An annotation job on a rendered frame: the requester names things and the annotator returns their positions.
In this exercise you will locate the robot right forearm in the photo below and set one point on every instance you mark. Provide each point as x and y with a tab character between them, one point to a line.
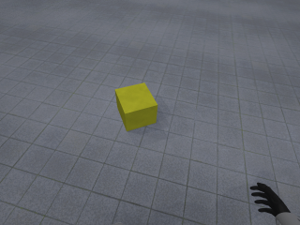
287	218

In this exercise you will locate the carton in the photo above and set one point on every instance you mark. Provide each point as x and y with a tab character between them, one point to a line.
136	106

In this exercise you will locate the robot right hand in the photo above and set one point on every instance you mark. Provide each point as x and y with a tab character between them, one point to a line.
273	200

